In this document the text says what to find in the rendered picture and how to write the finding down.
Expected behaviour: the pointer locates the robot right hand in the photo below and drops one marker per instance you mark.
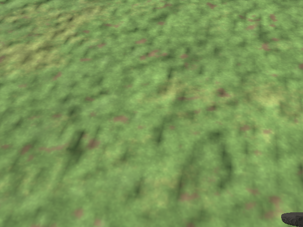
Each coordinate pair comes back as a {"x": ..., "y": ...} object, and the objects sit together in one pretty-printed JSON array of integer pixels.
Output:
[{"x": 293, "y": 218}]

